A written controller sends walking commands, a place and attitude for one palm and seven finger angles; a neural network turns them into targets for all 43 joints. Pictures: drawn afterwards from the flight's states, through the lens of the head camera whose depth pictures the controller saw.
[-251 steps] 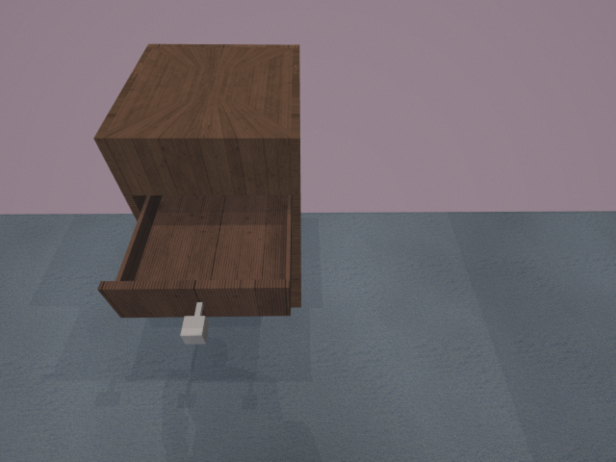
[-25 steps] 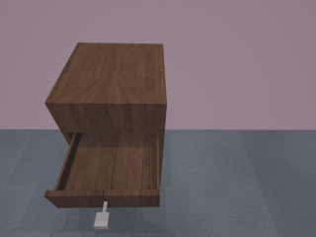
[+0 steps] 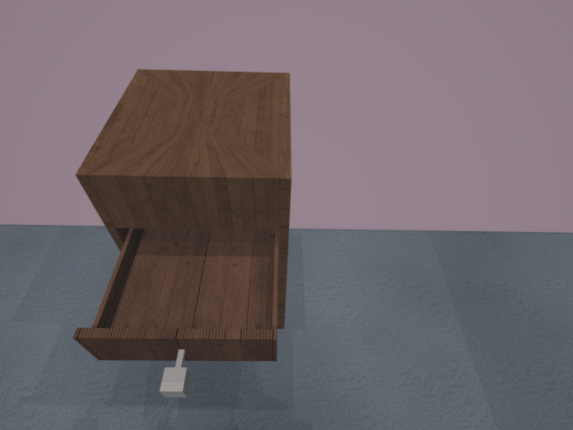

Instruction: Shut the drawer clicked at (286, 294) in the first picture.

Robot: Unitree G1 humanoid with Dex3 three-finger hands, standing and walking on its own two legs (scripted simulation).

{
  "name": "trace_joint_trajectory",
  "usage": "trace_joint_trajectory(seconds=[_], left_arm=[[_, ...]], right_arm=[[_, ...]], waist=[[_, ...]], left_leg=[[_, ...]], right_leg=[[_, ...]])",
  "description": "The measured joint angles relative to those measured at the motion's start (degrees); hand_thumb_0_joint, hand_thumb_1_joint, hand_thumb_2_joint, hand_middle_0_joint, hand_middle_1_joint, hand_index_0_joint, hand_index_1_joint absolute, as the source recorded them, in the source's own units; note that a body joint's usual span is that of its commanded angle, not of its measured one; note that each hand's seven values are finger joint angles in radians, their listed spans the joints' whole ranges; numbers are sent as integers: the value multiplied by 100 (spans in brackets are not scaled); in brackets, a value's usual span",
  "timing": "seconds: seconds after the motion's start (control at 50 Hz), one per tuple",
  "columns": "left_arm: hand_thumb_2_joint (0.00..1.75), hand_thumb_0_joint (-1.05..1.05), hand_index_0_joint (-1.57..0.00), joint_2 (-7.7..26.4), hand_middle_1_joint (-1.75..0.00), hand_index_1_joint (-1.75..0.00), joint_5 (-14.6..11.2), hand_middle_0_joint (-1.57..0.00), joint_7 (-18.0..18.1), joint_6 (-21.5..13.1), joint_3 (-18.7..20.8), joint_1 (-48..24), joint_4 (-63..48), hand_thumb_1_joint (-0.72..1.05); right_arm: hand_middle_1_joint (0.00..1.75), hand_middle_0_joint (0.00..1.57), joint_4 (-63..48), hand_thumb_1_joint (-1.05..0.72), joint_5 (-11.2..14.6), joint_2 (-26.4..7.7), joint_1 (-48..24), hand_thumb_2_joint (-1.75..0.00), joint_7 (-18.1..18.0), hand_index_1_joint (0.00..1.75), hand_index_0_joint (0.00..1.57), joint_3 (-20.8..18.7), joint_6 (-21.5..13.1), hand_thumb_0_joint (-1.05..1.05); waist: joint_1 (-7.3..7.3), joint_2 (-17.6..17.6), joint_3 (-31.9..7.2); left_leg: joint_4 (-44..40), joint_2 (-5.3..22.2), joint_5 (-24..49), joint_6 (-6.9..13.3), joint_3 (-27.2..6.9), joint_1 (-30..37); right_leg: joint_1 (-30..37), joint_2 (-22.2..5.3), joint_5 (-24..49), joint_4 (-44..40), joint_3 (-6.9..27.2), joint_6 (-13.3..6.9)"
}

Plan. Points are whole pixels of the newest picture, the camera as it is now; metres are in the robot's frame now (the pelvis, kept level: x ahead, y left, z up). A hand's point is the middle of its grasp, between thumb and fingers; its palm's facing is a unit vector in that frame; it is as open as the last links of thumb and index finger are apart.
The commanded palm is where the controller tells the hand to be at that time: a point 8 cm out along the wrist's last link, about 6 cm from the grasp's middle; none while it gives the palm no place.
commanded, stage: look again from close up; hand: left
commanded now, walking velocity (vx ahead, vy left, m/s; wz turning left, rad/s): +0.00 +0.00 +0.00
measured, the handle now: (178, 371) +0.26 +0.23 -0.25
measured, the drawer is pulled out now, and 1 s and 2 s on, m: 0.27 0.27 0.27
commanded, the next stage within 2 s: come to a stop and stand still in 0.02 s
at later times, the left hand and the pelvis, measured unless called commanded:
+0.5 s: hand out of the picture -0.01 +0.18 -0.18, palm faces +0.00 -0.98 -0.19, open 7.4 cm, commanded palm none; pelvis -0.01 +0.01 -0.01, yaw +0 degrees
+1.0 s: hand out of the picture +0.01 +0.18 -0.18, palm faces +0.00 -0.98 -0.19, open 7.4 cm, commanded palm none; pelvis +0.00 +0.00 +0.00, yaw +0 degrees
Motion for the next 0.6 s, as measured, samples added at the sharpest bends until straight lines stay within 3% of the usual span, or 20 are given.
trace_joint_trajectory(seconds=[0.32,0.38,0.46,0.6], left_arm=[[90,1,-20,-88,-30,-30,-2,-20,-2,-28,-8,56,42,90],[90,1,-20,-172,-30,-30,14,-20,60,-148,-11,22,43,90],[90,1,-20,-161,-30,-30,9,-20,30,-97,-2,-49,38,90],[90,1,-20,-36,-30,-30,8,-20,18,-3,62,-183,-93,90]], right_arm=[[30,20,101,-91,3,139,149,-90,-24,30,20,8,-18,1],[30,20,-125,-91,-9,69,115,-90,-9,30,20,-37,39,1],[30,20,-359,-92,-45,-4,140,-90,-15,30,20,-63,6,1],[30,20,-407,-93,-61,-27,234,-90,-31,30,20,-21,-11,2]], waist=[[-10,-22,-69],[-49,179,-28],[-144,244,-17],[-83,247,-115]], left_leg=[[80,84,-2,-62,-13,-95],[542,176,-189,-37,-108,-434],[767,84,-292,7,-108,-566],[708,-62,-300,114,-36,-469]], right_leg=[[-87,82,16,49,-9,-70],[-227,183,40,111,-65,-51],[-382,85,-114,410,-62,0],[-376,-66,-211,537,2,87]])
